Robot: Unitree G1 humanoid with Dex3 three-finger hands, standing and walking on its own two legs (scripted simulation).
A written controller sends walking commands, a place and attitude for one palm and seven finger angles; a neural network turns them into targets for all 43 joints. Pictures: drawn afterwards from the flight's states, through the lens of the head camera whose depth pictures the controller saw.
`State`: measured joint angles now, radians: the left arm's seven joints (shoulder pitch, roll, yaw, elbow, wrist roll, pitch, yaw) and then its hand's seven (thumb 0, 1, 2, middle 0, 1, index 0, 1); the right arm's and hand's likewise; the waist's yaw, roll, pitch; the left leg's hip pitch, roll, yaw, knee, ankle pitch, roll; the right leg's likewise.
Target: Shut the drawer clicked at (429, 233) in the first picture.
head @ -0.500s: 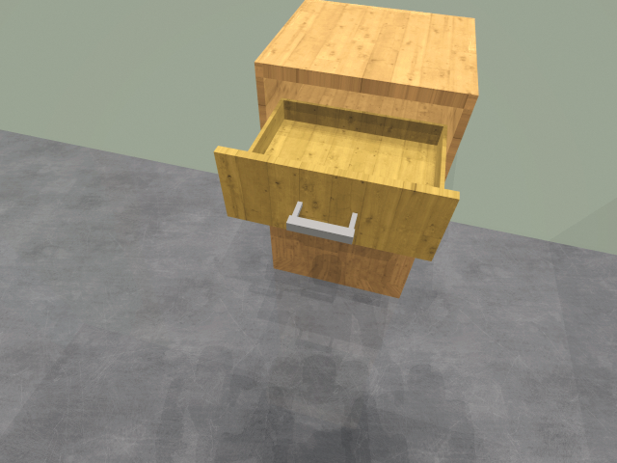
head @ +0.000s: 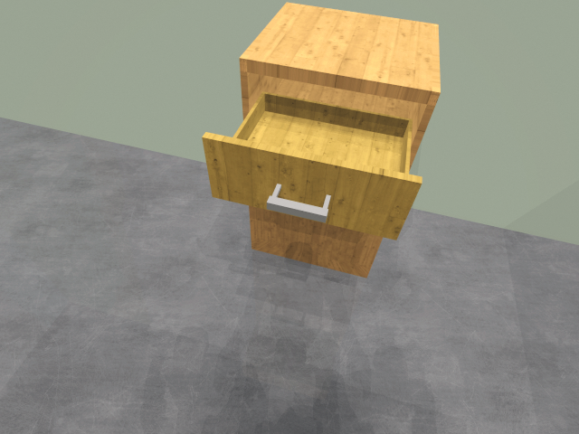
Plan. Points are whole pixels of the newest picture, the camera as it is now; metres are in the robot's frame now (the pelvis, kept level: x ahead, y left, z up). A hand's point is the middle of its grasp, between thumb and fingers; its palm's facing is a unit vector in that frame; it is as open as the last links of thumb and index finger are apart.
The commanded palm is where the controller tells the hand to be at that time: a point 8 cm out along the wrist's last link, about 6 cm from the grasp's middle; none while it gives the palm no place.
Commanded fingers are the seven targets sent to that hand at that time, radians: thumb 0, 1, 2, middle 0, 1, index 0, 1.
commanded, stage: stand and wait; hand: left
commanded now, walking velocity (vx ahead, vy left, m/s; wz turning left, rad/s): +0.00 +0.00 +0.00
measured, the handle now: (299, 201) +0.57 +0.01 -0.06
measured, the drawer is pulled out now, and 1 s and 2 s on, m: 0.29 0.29 0.29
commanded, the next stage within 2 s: look at it before walking up in 0.32 s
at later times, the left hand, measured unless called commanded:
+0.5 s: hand out of the picture +0.00 +0.17 -0.18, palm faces +0.01 -0.98 -0.19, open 7.4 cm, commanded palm none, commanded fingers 0.00 0.90 0.90 -0.20 -0.30 -0.20 -0.30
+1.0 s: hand out of the picture +0.02 +0.17 -0.18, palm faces +0.00 -0.98 -0.18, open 7.4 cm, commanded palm none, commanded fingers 0.00 0.90 0.90 -0.20 -0.30 -0.20 -0.30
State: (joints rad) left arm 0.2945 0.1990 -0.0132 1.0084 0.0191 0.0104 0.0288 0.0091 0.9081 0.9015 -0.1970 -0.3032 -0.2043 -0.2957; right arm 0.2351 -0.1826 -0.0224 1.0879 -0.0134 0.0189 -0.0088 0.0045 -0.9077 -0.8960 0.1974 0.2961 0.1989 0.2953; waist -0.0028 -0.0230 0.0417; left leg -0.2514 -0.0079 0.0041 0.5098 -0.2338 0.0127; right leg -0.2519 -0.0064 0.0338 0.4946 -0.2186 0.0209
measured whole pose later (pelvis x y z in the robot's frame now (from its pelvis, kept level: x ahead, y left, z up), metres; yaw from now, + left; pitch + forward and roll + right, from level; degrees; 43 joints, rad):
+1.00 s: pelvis +0.01 +0.00 +0.00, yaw -1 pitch -1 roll +0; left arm 0.30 0.17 0.00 1.04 0.02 0.00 0.03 0.01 0.91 0.90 -0.20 -0.30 -0.20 -0.30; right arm 0.24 -0.15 -0.03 1.12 -0.01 0.01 -0.02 0.00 -0.91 -0.90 0.20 0.30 0.20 0.30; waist 0.00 -0.02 0.05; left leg -0.24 0.00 0.01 0.49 -0.24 0.01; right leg -0.24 0.00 0.04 0.47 -0.22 0.02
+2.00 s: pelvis +0.05 -0.02 +0.00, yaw -13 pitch -1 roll -1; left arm 0.35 0.17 0.03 1.04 0.03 -0.02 0.00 0.01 0.91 0.90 -0.20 -0.30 -0.20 -0.30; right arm 0.21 -0.20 -0.06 1.02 -0.02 0.01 0.01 0.01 -0.91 -0.90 0.20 0.30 0.20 0.30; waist 0.00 0.00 0.05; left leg -0.46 0.07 0.09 0.88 -0.39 -0.02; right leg -0.11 0.00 -0.03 0.44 -0.32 -0.01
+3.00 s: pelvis +0.19 -0.08 +0.00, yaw -15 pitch -1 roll +0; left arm 0.19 0.20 0.04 1.00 0.04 0.01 0.05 -0.01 0.92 0.90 -0.20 -0.30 -0.21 -0.30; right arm 0.13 -0.21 -0.08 1.00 -0.01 0.05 -0.02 0.00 -0.91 -0.90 0.19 0.30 0.19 0.29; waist 0.01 -0.02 0.09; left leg -0.40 0.00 0.04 0.88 -0.44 -0.06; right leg -0.27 -0.06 -0.10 0.53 -0.23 -0.01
